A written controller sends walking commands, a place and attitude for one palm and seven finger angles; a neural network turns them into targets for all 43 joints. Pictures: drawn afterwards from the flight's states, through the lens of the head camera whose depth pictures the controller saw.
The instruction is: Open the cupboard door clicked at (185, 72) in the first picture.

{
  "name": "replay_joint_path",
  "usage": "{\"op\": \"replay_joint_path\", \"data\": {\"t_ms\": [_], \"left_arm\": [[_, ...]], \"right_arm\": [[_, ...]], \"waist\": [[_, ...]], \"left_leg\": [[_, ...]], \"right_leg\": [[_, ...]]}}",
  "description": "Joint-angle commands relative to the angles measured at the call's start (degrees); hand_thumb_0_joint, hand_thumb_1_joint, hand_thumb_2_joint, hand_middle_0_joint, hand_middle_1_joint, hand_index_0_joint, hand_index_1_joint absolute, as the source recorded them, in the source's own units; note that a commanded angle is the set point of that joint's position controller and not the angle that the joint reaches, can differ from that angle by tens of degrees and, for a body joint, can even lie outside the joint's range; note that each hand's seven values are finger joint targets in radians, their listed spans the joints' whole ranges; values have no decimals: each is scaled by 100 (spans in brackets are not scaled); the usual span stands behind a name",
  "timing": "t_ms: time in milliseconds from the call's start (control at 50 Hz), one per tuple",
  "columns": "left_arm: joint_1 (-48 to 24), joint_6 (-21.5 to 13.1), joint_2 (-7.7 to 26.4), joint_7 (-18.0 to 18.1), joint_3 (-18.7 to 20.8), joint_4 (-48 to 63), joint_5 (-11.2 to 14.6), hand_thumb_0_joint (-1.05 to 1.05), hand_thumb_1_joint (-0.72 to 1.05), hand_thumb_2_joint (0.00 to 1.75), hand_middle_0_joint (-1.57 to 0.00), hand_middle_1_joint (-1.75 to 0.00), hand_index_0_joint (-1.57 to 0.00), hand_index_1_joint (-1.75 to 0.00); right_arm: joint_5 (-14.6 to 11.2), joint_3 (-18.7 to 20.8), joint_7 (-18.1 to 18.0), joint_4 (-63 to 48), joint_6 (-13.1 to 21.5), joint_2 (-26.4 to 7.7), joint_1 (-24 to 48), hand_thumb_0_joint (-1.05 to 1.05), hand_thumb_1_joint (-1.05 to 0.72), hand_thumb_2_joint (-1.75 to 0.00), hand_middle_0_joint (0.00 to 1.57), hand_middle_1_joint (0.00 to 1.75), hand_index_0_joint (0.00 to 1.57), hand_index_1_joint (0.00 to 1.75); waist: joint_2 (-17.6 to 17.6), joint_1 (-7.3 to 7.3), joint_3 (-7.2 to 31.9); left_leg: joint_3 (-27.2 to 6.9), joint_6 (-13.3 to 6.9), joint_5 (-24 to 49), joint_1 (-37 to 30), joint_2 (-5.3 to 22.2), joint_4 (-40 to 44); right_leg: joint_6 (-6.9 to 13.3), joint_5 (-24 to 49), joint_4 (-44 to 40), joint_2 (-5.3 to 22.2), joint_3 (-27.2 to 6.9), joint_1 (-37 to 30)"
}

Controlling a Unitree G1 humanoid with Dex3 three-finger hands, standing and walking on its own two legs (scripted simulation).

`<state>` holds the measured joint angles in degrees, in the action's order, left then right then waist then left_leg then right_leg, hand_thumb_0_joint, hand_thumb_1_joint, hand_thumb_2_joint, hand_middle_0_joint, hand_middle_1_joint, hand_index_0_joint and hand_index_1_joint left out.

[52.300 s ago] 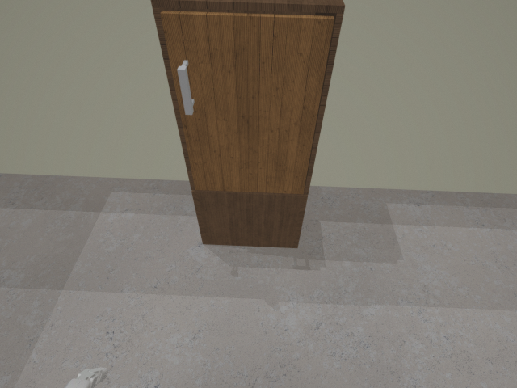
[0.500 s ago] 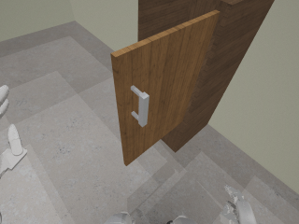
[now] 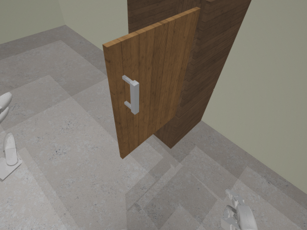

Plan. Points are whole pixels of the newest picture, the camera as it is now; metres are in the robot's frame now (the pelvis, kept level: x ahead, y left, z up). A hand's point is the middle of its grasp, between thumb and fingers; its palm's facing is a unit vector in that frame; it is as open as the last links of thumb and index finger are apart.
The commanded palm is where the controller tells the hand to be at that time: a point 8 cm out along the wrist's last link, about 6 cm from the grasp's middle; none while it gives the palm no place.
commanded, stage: stop stepping back and stand still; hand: left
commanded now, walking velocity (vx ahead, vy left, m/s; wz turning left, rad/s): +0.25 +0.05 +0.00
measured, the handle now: (130, 95) +0.49 +0.11 +0.06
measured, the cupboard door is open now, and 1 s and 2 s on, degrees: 90 90 90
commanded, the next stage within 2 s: let the arm hang, fingers relaxed in 1.02 s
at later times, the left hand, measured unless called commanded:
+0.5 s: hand out of the picture +0.11 +0.29 +0.16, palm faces +0.52 -0.75 -0.41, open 7.4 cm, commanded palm +0.04 +0.32 +0.18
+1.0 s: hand out of the picture +0.08 +0.30 +0.16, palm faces +0.47 -0.75 -0.46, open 7.4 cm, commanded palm +0.02 +0.33 +0.18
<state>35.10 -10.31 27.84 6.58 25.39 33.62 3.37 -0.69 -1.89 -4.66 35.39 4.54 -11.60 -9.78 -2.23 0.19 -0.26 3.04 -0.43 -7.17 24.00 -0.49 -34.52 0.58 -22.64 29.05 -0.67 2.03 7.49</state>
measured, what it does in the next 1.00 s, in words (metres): walks backwards: left foot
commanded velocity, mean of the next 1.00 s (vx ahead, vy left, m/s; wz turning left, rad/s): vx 0.07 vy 0.01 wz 0.00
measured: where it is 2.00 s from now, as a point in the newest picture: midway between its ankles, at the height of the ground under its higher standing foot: outside the picture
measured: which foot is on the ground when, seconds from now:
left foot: down 0.00-0.22, up 0.24-0.44, down 0.46-1.00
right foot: down 0.00-1.00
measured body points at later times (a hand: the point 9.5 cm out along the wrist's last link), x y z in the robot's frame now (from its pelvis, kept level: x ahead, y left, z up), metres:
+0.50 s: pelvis -0.07 +0.01 +0.00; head -0.08 +0.01 +0.45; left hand +0.07 +0.33 +0.18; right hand +0.08 -0.24 -0.09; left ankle -0.08 +0.13 -0.73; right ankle -0.04 -0.10 -0.73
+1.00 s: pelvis -0.10 +0.02 +0.01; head -0.08 +0.02 +0.46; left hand +0.05 +0.33 +0.18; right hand +0.07 -0.20 -0.08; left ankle -0.08 +0.13 -0.73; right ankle -0.04 -0.10 -0.73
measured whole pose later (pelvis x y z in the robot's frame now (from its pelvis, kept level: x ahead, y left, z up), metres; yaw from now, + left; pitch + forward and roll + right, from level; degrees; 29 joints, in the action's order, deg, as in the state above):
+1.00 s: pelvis -0.10 +0.02 +0.01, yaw +4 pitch -2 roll +0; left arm 30.3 -11.0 21.3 8.1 22.3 24.6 1.1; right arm 0.2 -0.6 -4.2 36.3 8.5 -12.0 -13.3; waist -0.2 0.7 -3.2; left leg 3.7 -0.9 -12.1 12.6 0.7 -26.3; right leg -0.1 -9.4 25.5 1.8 3.6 14.4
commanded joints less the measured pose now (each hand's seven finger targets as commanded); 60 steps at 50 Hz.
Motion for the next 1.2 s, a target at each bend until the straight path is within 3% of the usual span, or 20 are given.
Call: {"op": "replay_joint_path", "data": {"t_ms": [0,20,60,140,160,200,220,300,380,440,460,500,600,660,740,880,1080,1100,1140,1180], "left_arm": [[-191,-207,718,224,598,1003,48,0,90,90,-20,-30,-20,-30],[-395,-262,647,226,509,819,47,0,90,90,-20,-30,-20,-30],[-316,-212,811,286,738,783,-24,0,90,90,-20,-30,-20,-30],[19,-201,717,299,712,844,-76,0,90,90,-20,-30,-20,-30],[122,-213,739,283,745,739,-95,0,90,90,-20,-30,-20,-30],[10,-242,723,245,664,699,-90,0,90,90,-20,-30,-20,-30],[-276,-271,637,246,590,731,-86,0,90,90,-20,-30,-20,-30],[-968,-389,636,281,530,120,-197,0,90,90,-20,-30,-20,-30],[-966,-392,408,381,259,-92,-270,0,90,90,-20,-30,-20,-30],[-1052,-525,527,386,358,667,-254,0,90,90,-20,-30,-20,-30],[-1004,-532,655,398,495,825,-252,0,90,90,-20,-30,-20,-30],[-851,-550,633,326,495,853,-246,0,90,90,-20,-30,-20,-30],[-595,-542,496,309,527,309,-190,0,90,90,-20,-30,-20,-30],[-523,-543,442,274,544,32,-131,0,90,90,-20,-30,-20,-30],[-670,-515,416,247,476,93,-130,0,90,90,-20,-30,-20,-30],[-968,-489,475,285,421,445,-218,0,90,90,-20,-30,-20,-30],[-463,-499,431,300,491,230,-193,0,90,90,-20,-30,-20,-30],[-1088,426,-421,-526,-1895,-4254,-602,0,90,90,-20,-30,-20,-30],[-1153,959,-553,-669,-1787,-4308,-497,0,90,90,-20,-30,-20,-30],[-1507,960,-496,-675,-1821,-4759,-538,0,90,90,-20,-30,-20,-30]], "right_arm": [[35,395,-83,-871,495,-866,221,0,-90,-90,20,30,20,30],[12,412,-25,-799,585,-895,92,0,-90,-90,20,30,20,30],[136,386,-40,-808,666,-809,184,0,-90,-90,20,30,20,30],[78,380,-11,-1011,551,-794,410,0,-90,-90,20,30,20,30],[86,399,2,-1047,479,-750,416,0,-90,-90,20,30,20,30],[68,490,22,-946,347,-723,403,0,-90,-90,20,30,20,30],[108,512,2,-798,316,-766,357,0,-90,-90,20,30,20,30],[150,383,-92,-661,446,-657,240,0,-90,-90,20,30,20,30],[139,403,-221,-566,671,-694,108,0,-90,-90,20,30,20,30],[145,452,-144,-740,713,-890,108,0,-90,-90,20,30,20,30],[105,454,-95,-795,706,-896,94,0,-90,-90,20,30,20,30],[128,361,-47,-717,726,-696,154,0,-90,-90,20,30,20,30],[78,389,30,-727,754,-730,154,0,-90,-90,20,30,20,30],[88,404,71,-706,678,-709,114,0,-90,-90,20,30,20,30],[104,376,55,-721,619,-669,187,0,-90,-90,20,30,20,30],[109,368,-40,-812,684,-703,251,0,-90,-90,20,30,20,30],[99,431,-13,-794,684,-713,207,0,-90,-90,20,30,20,30],[60,724,521,731,712,-1803,480,0,-90,-90,20,30,20,30],[36,673,516,514,186,-1469,67,0,-90,-90,20,30,20,30],[131,583,501,522,14,-1454,212,0,-90,-90,20,30,20,30]], "waist": [[1746,1,1143],[1380,-1,861],[1392,-9,716],[1182,-5,344],[775,-33,224],[-930,-7,-4],[-805,-48,-280],[-332,-158,-11],[25,-41,34],[1163,13,310],[1031,37,579],[1329,15,421],[501,-3,198],[162,-50,195],[279,-58,162],[789,15,225],[491,17,365],[719,-316,-116],[933,-189,195],[492,-74,228]], "left_leg": [[-1514,-570,3511,-2516,1309,1287],[-1762,-665,2435,-2102,1435,1605],[-2093,-641,953,-1458,1456,2091],[-1070,-205,-2323,285,763,2362],[-797,-67,-2398,437,456,1787],[-419,151,-1520,-318,-156,-1332],[-481,163,-1441,-110,-62,-2360],[-202,29,-1158,-249,314,-1208],[106,-174,-1257,-1180,122,840],[-1049,-488,-183,-1493,956,1397],[-1158,-468,880,-1552,1124,1217],[-1051,-383,700,-1133,1066,1559],[-438,-159,54,-513,661,1179],[-277,-56,-709,-686,387,946],[-317,-72,-993,-844,376,1125],[-535,-118,-1170,-618,550,1823],[-375,-31,-623,-774,404,1458],[-713,-137,458,-237,648,508],[-758,-155,579,-446,868,886],[-1203,-401,38,129,998,1165]], "right_leg": [[-164,-258,1350,64,-99,1254],[-150,-1065,1445,-39,-308,1204],[-128,-783,1213,20,-233,950],[23,28,-163,4,137,-537],[147,-317,-693,211,-139,-387],[822,-2283,-2410,1817,-2530,1737],[955,-2170,-2466,2049,-2638,2237],[598,-961,-1756,1418,-1191,1577],[466,-741,-1355,1183,-1023,1168],[60,958,80,417,-424,883],[-22,1571,477,262,-110,692],[-104,1049,564,166,179,568],[-16,1930,-172,385,-255,-34],[97,1264,-731,593,-723,348],[47,561,-1007,539,-702,619],[-113,973,-661,246,-251,133],[-52,1415,-906,392,-363,44],[139,2132,-38,821,-126,879],[109,1072,168,575,-137,1060],[139,547,576,394,-148,818]]}}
